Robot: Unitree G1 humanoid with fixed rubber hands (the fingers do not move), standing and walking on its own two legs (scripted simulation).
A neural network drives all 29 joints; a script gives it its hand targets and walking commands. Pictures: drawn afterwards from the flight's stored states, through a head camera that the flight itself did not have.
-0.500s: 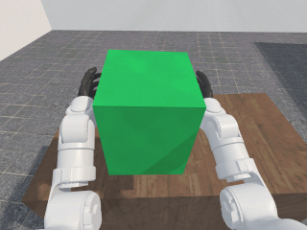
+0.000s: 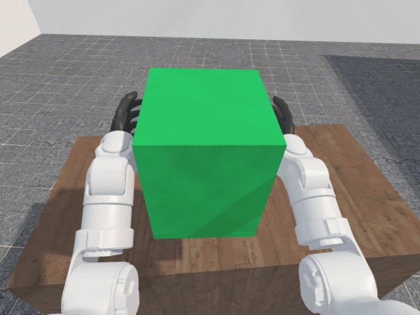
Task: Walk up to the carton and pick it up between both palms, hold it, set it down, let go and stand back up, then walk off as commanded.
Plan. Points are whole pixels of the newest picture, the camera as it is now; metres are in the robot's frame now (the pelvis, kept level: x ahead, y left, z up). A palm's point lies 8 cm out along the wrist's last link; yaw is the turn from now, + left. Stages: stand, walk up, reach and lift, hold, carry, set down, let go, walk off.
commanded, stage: hold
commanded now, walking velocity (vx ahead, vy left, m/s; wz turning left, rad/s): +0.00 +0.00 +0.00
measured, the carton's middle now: (204, 156) +0.37 -0.03 +0.15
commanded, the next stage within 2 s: none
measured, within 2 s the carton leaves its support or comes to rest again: neither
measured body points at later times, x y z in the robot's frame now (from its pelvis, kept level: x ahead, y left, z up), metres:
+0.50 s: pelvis -0.02 +0.00 +0.00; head -0.07 +0.05 +0.44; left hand +0.37 +0.15 +0.19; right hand +0.36 -0.14 +0.21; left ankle +0.01 +0.13 -0.75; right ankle +0.02 -0.12 -0.75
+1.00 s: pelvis +0.00 -0.01 +0.00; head -0.04 +0.02 +0.45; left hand +0.38 +0.17 +0.19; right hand +0.39 -0.13 +0.19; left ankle +0.01 +0.13 -0.75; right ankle +0.02 -0.12 -0.75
